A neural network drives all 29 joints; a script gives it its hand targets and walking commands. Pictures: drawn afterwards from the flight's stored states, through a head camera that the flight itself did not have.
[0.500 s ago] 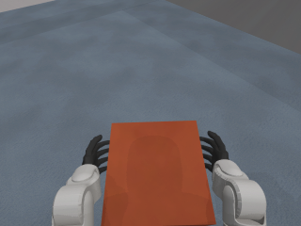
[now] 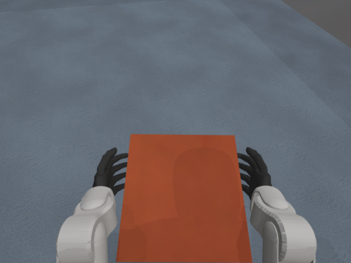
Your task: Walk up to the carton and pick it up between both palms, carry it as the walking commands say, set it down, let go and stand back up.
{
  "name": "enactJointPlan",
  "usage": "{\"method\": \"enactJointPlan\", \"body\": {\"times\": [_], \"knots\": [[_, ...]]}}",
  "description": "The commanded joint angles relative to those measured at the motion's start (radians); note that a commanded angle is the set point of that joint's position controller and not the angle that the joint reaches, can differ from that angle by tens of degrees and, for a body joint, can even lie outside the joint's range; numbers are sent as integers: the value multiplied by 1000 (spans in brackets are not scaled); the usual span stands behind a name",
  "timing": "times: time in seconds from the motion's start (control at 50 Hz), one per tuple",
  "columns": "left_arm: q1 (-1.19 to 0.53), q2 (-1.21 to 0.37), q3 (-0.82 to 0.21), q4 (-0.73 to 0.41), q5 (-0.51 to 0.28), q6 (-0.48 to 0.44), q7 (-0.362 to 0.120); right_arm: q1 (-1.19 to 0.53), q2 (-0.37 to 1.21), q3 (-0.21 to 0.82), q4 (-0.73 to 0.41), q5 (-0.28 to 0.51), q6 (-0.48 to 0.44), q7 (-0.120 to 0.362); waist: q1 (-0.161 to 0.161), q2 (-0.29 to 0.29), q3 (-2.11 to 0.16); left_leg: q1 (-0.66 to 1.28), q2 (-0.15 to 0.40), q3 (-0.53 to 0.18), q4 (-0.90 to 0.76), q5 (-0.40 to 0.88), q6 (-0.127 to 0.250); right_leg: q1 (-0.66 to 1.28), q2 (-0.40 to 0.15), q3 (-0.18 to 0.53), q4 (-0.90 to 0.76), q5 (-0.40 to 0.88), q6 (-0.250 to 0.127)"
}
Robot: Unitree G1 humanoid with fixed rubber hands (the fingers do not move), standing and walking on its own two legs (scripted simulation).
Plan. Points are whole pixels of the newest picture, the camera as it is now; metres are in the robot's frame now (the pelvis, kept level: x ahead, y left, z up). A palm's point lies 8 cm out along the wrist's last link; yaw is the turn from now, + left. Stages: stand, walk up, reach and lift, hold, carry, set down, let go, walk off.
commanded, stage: carry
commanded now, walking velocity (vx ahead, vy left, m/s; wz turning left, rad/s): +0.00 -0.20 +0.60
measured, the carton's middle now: (180, 202) +0.24 +0.00 +0.01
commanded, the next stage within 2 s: none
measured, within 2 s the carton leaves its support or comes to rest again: neither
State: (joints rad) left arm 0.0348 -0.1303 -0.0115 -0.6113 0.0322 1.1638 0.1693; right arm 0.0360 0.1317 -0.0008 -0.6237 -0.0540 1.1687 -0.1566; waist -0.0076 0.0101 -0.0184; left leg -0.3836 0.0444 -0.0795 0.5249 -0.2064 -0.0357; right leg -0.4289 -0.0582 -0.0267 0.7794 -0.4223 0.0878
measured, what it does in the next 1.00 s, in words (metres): steps to the right, turning left: right foot, then left foot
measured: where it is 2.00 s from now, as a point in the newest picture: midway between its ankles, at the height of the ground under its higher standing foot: outside the picture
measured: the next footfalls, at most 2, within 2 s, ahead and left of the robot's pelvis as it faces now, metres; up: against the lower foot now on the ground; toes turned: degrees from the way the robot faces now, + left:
right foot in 0.06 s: +0.04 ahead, -0.16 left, +0.00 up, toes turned -3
left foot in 0.40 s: -0.01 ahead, +0.04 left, +0.00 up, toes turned +25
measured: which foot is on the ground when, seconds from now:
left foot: down 0.00-0.06, up 0.08-0.38, down 0.40-0.76, up 0.78-1.00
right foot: up 0.00-0.04, down 0.06-0.40, up 0.42-0.74, down 0.76-1.00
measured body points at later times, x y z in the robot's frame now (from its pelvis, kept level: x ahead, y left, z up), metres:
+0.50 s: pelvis -0.03 -0.07 -0.01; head -0.02 -0.05 +0.44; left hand +0.14 +0.16 +0.06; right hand +0.26 -0.11 +0.07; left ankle -0.05 +0.02 -0.74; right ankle -0.01 -0.19 -0.68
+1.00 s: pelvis -0.03 -0.19 +0.00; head +0.00 -0.18 +0.45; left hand +0.08 +0.08 +0.08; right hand +0.26 -0.15 +0.08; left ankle -0.09 -0.10 -0.69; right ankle +0.02 -0.27 -0.74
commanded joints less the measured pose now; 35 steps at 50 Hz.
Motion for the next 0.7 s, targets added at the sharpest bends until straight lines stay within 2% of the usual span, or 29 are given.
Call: {"method": "enactJointPlan", "body": {"times": [0.0, 0.02, 0.04, 0.06, 0.08, 0.1, 0.12, 0.16, 0.22, 0.24, 0.3, 0.32, 0.34, 0.36, 0.38, 0.4, 0.42, 0.44, 0.46, 0.5, 0.54, 0.6, 0.68], "knots": [[-308, -823, -617, -69, -276, 1, -139, -344, 782, 604, -117, 305, 5, 146, -8, 212, -264, 96, 130, -125, -62, 171, 102, 193, 39, -88, -323, 80, -19], [-308, -813, -605, -59, -266, 9, -140, -343, 774, 609, -111, 306, 12, 144, -10, 142, -280, 28, 70, -71, 10, 104, 77, 311, 9, -92, -426, 143, -38], [-299, -790, -588, -45, -252, 17, -142, -341, 768, 612, -100, 299, 20, 140, -8, -63, -263, -129, -18, 15, 187, -97, 47, 411, -160, 76, -531, 149, -79], [-297, -785, -583, -19, -250, 18, -140, -361, 743, 622, -113, 294, 34, 143, 7, -393, -252, -312, -91, 122, 448, -467, 15, 391, -401, 308, -530, 322, -228], [-304, -797, -580, -22, -249, 16, -139, -420, 758, 638, -104, 307, 40, 147, 18, -336, -208, -287, -30, 90, 664, -483, 1, 280, -415, 264, -500, 379, -273], [-321, -805, -569, -28, -243, 11, -143, -453, 781, 649, -84, 321, 39, 153, 20, -214, -158, -254, -16, 58, 752, -408, 9, 188, -360, 156, -485, 326, -257], [-330, -822, -565, -33, -233, 3, -147, -469, 815, 661, -78, 332, 33, 158, 15, -162, -139, -232, -3, 68, 771, -328, 12, 154, -298, 54, -471, 288, -220], [-364, -845, -565, -53, -239, -11, -153, -492, 854, 677, -84, 346, 21, 158, 9, -179, -136, -253, 11, 116, 674, -256, 9, 231, -229, -43, -419, 356, -186], [-353, -828, -575, -58, -253, -10, -150, -451, 836, 658, -57, 322, 19, 144, 18, -199, -196, -228, -1, 189, 529, -306, 17, 306, -265, -38, -374, 482, -226], [-351, -820, -582, -63, -256, -7, -150, -428, 832, 649, -43, 314, 21, 140, 18, -200, -215, -192, 2, 199, 463, -287, 27, 312, -274, -51, -350, 551, -228], [-350, -808, -606, -74, -265, 5, -148, -377, 811, 617, -15, 294, 28, 133, 22, -216, -259, -85, -20, 235, 283, -249, 56, 333, -290, -75, -279, 700, -220], [-356, -805, -615, -74, -269, 8, -147, -363, 804, 604, -5, 287, 30, 132, 18, -207, -274, -38, -30, 245, 204, -221, 65, 331, -287, -89, -240, 708, -206], [-362, -799, -623, -73, -273, 12, -146, -354, 800, 593, 3, 281, 31, 132, 8, -179, -288, 40, -30, 245, 71, -131, 73, 307, -274, -120, -188, 673, -177], [-364, -790, -629, -71, -279, 14, -146, -350, 803, 583, 8, 274, 31, 131, -7, -95, -288, 170, 14, 193, -126, 41, 73, 224, -247, -170, -106, 551, -121], [-378, -779, -637, -78, -277, 16, -145, -332, 813, 570, 16, 266, 30, 132, -28, 4, -261, 354, 143, 27, -154, 184, 98, -12, -228, -168, -15, 279, -61], [-377, -778, -644, -90, -281, 24, -146, -327, 784, 551, 40, 255, 23, 129, -27, 407, -284, 448, 489, -466, -153, 701, 267, -259, -73, -184, 184, -234, 23], [-393, -810, -639, -72, -290, 12, -147, -359, 815, 556, 27, 267, 17, 139, -6, 263, -297, 425, 458, -420, -130, 756, 303, -233, -82, 7, 287, -242, 15], [-449, -852, -669, -102, -317, 3, -155, -382, 853, 556, 21, 271, 7, 146, -8, 176, -280, 361, 412, -348, -125, 625, 272, -221, -81, 42, 324, -201, 16], [-461, -879, -673, -103, -329, -4, -160, -394, 873, 563, 14, 273, -3, 150, -9, 97, -251, 307, 362, -239, -131, 474, 232, -199, -92, 66, 330, -125, 12], [-473, -910, -678, -100, -338, -16, -165, -414, 892, 560, -5, 277, -23, 155, -17, 100, -231, 247, 249, -97, -123, 425, 185, -151, -68, 38, 305, -23, 8], [-459, -913, -677, -103, -334, -24, -160, -416, 887, 564, -29, 283, -33, 154, -17, 131, -255, 248, 222, -97, -123, 386, 168, -122, -41, 6, 257, -23, 10], [-408, -892, -656, -86, -312, -18, -150, -390, 852, 565, -43, 279, -28, 150, -22, 169, -269, 229, 212, -131, -137, 312, 158, -73, -9, -44, 142, -31, 8], [-368, -851, -632, -82, -293, -3, -144, -371, 819, 577, -51, 275, -10, 144, -30, 238, -272, 150, 191, -156, -142, 197, 132, 63, 23, -87, -83, -45, -7]]}}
